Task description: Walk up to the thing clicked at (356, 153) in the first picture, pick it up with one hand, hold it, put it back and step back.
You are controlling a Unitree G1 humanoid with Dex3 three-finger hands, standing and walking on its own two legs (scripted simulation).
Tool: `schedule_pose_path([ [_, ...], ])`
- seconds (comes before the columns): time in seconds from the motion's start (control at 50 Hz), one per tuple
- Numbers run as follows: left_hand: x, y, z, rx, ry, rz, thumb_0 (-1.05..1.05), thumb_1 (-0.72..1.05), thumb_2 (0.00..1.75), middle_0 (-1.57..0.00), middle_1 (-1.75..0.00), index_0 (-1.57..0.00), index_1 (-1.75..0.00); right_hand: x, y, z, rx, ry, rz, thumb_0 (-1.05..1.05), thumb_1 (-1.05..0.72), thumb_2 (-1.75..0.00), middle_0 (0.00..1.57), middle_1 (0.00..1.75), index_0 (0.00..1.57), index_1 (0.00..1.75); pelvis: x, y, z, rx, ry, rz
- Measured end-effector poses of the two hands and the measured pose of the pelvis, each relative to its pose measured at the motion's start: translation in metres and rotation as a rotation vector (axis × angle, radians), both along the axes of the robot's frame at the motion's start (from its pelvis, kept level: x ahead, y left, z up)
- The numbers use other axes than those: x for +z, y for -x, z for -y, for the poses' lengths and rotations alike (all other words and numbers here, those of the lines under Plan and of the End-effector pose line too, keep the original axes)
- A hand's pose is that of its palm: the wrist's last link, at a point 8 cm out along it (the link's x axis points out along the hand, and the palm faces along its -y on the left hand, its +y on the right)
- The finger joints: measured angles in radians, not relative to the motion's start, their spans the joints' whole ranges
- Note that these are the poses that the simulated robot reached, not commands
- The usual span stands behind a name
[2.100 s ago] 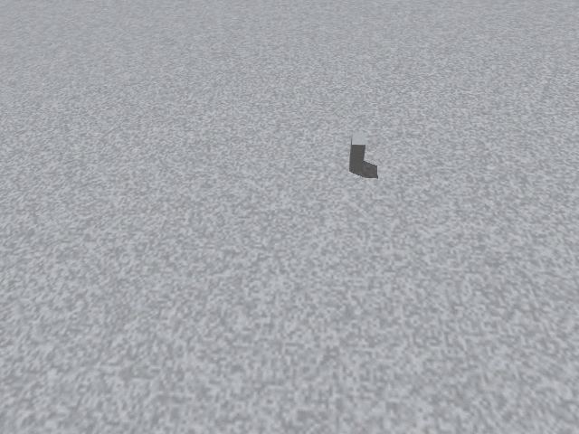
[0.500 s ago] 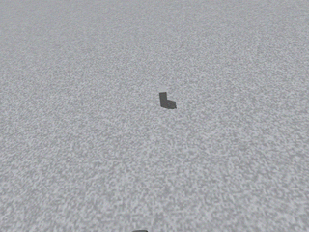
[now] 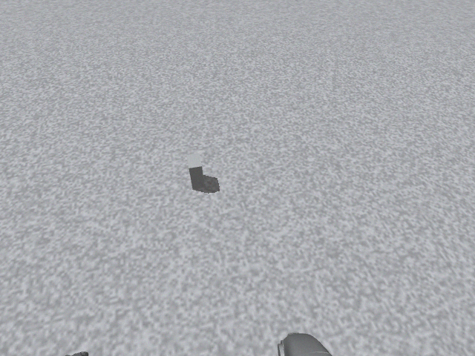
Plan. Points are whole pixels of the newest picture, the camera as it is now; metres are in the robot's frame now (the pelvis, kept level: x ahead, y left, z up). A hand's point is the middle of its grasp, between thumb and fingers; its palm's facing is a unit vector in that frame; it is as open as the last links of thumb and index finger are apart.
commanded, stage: walk up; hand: left
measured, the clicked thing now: (195, 171) +1.07 +0.21 -0.69
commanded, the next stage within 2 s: none
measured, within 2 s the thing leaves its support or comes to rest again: neither
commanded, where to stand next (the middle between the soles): +0.76 +0.01 m, yaw -1 degrees
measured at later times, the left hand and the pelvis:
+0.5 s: hand (146, 275) +0.30 +0.21 -0.11, palm faces -0.04 -0.92 -0.40, open 7.4 cm; pelvis +0.23 -0.05 +0.00, yaw -3 degrees
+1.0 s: hand (135, 206) +0.49 +0.27 -0.15, palm faces -0.04 -0.94 -0.34, open 7.4 cm; pelvis +0.43 +0.00 +0.00, yaw +0 degrees
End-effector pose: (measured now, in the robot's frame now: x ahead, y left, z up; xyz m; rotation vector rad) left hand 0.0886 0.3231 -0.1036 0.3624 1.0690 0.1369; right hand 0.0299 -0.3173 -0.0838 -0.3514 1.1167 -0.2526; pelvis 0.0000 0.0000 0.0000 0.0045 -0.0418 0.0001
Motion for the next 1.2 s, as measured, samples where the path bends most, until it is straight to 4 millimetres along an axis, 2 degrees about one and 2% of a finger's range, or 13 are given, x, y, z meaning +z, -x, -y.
schedule_pose_path([
  [0.14,0.014,-0.110,0.022,-0.077,-0.024,0.041,0.01,0.90,0.90,-0.20,-0.30,-0.20,-0.30,-0.026,-0.029,0.017,-0.045,-0.038,-0.096,0.01,-0.90,-0.90,0.21,0.30,0.21,0.30,-0.008,-0.069,0.013,-0.025,-0.028,-0.001],
  [0.2,0.011,-0.154,0.040,-0.092,-0.041,0.058,0.01,0.90,0.90,-0.21,-0.30,-0.21,-0.30,-0.047,-0.056,0.031,-0.065,-0.057,-0.108,0.01,-0.90,-0.90,0.21,0.30,0.21,0.30,-0.021,-0.105,0.027,-0.024,-0.038,-0.005],
  [0.26,0.011,-0.187,0.060,-0.082,-0.046,0.100,0.01,0.90,0.90,-0.21,-0.30,-0.21,-0.30,-0.063,-0.092,0.041,-0.062,-0.075,-0.120,0.01,-0.91,-0.90,0.20,0.30,0.20,0.30,-0.026,-0.134,0.041,-0.022,-0.005,0.010],
  [0.36,0.025,-0.201,0.079,-0.018,-0.030,0.111,0.01,0.90,0.90,-0.21,-0.30,-0.21,-0.30,-0.051,-0.168,0.045,-0.012,-0.110,-0.063,0.01,-0.91,-0.90,0.20,0.30,0.20,0.30,-0.009,-0.176,0.053,-0.037,-0.038,0.027],
  [0.46,0.029,-0.200,0.078,0.012,-0.045,0.025,0.01,0.90,0.90,-0.21,-0.30,-0.21,-0.30,-0.034,-0.234,0.052,0.014,-0.105,0.023,0.01,-0.91,-0.90,0.20,0.30,0.20,0.30,0.002,-0.211,0.055,-0.056,-0.020,0.023],
  [0.56,0.026,-0.207,0.063,0.047,-0.056,-0.031,0.01,0.90,0.90,-0.21,-0.30,-0.21,-0.30,-0.028,-0.278,0.055,0.024,-0.078,0.001,0.00,-0.91,-0.90,0.20,0.30,0.20,0.30,0.003,-0.249,0.049,-0.037,0.012,0.011],
  [0.64,0.016,-0.223,0.044,0.081,-0.061,-0.058,0.01,0.90,0.90,-0.21,-0.30,-0.21,-0.30,-0.025,-0.314,0.047,0.056,-0.056,-0.040,0.01,-0.91,-0.90,0.20,0.30,0.20,0.30,-0.002,-0.283,0.041,-0.021,0.033,0.001],
  [0.76,-0.016,-0.262,0.010,0.111,-0.048,-0.116,0.01,0.90,0.90,-0.21,-0.30,-0.21,-0.30,-0.025,-0.393,0.017,0.104,-0.023,-0.015,0.01,-0.91,-0.90,0.20,0.30,0.20,0.30,-0.019,-0.341,0.018,-0.002,0.016,-0.004],
  [0.82,-0.023,-0.291,0.005,0.101,-0.030,-0.146,0.01,0.90,0.90,-0.21,-0.30,-0.21,-0.30,-0.018,-0.426,0.002,0.110,-0.016,0.055,0.01,-0.91,-0.90,0.20,0.30,0.20,0.30,-0.019,-0.364,0.004,-0.014,0.013,0.004],
  [0.92,-0.013,-0.351,0.005,0.058,0.002,-0.100,0.01,0.90,0.90,-0.21,-0.30,-0.21,-0.30,-0.003,-0.449,-0.014,0.070,-0.027,0.080,0.00,-0.91,-0.90,0.20,0.30,0.20,0.30,-0.004,-0.401,-0.002,-0.010,0.022,0.017],
  [1.0,-0.006,-0.393,0.006,0.049,0.009,-0.050,0.01,0.90,0.90,-0.21,-0.30,-0.21,-0.30,-0.002,-0.458,-0.013,0.060,-0.028,0.047,0.00,-0.90,-0.90,0.20,0.30,0.21,0.30,0.000,-0.427,0.000,-0.008,0.007,0.026],
  [1.1,0.000,-0.438,0.016,0.021,-0.004,-0.048,0.01,0.90,0.90,-0.21,-0.30,-0.21,-0.30,-0.012,-0.472,0.001,0.035,-0.039,0.017,0.00,-0.90,-0.90,0.21,0.30,0.21,0.30,-0.002,-0.461,0.008,-0.019,-0.012,0.027],
  [1.2,0.005,-0.484,0.034,0.008,-0.048,-0.024,0.01,0.90,0.90,-0.21,-0.30,-0.21,-0.30,-0.038,-0.495,0.028,0.010,-0.065,-0.022,0.01,-0.90,-0.90,0.21,0.30,0.21,0.30,-0.015,-0.499,0.028,-0.018,-0.032,0.017],
])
